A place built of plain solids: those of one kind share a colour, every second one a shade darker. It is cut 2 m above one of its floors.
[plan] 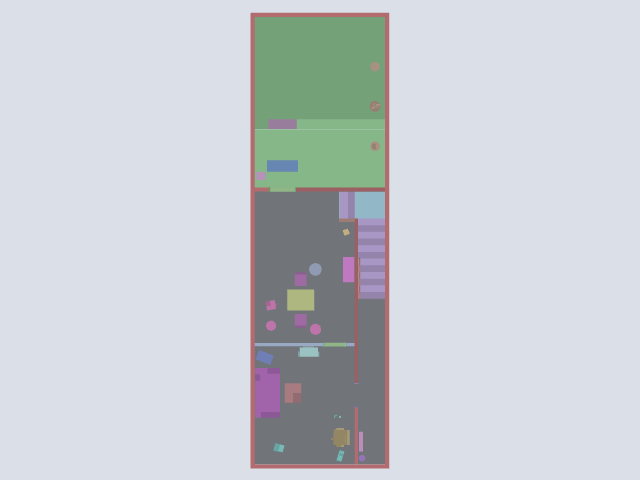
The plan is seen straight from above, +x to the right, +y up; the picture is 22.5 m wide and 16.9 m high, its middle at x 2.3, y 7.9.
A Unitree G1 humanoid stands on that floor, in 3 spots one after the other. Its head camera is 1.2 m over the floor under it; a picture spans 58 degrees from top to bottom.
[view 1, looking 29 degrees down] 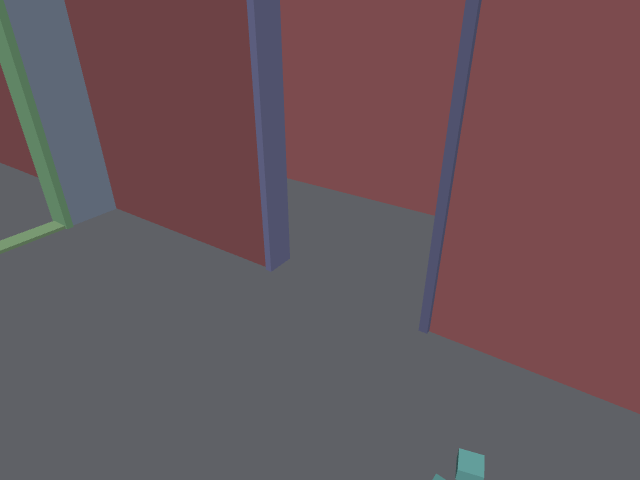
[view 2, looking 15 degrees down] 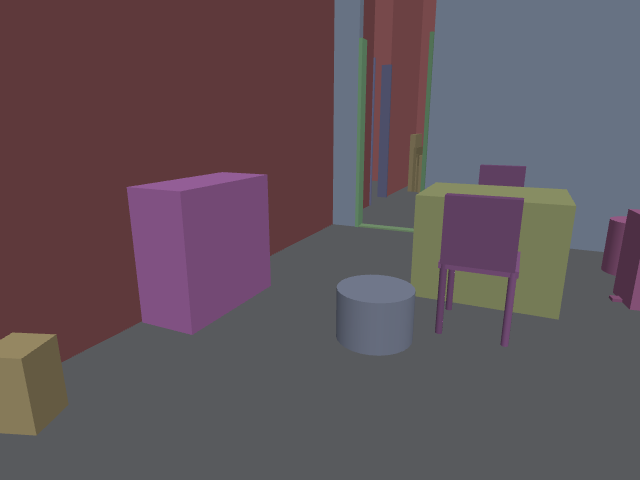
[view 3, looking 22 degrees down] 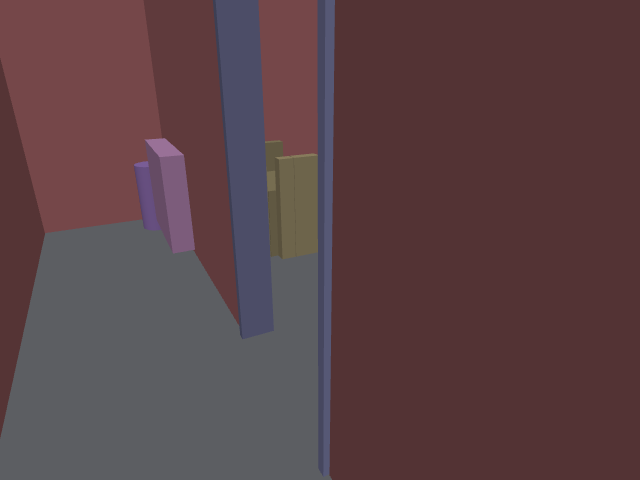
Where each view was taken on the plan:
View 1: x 2.12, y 1.60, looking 34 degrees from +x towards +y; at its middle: ground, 2.48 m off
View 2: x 1.45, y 9.09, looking -65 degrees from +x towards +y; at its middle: ground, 4.64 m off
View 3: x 4.11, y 3.73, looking -117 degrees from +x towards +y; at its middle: doorframe_front_room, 1.08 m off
